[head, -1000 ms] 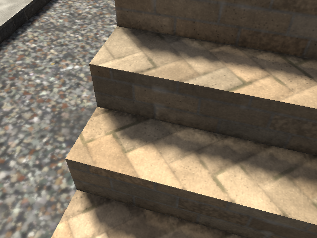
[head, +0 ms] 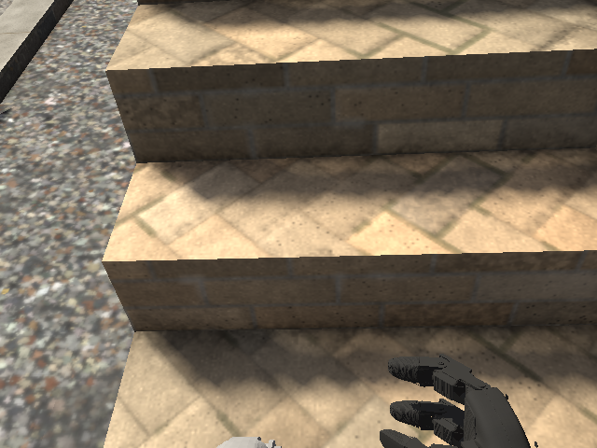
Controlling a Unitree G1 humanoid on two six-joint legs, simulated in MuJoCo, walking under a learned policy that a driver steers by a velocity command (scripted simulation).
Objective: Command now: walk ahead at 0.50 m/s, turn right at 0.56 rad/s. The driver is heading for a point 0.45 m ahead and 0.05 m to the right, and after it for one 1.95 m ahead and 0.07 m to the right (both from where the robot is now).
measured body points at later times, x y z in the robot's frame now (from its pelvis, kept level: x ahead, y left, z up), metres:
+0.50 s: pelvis +0.25 -0.04 +0.20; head +0.23 -0.04 +0.65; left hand +0.58 +0.04 +0.20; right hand +0.18 -0.27 +0.05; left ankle +0.23 +0.13 -0.53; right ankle +0.28 -0.20 -0.19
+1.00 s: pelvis +0.43 -0.14 +0.39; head +0.40 -0.17 +0.84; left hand +0.49 +0.12 +0.27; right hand +0.59 -0.38 +0.31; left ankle +0.52 +0.00 +0.06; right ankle +0.42 -0.27 -0.34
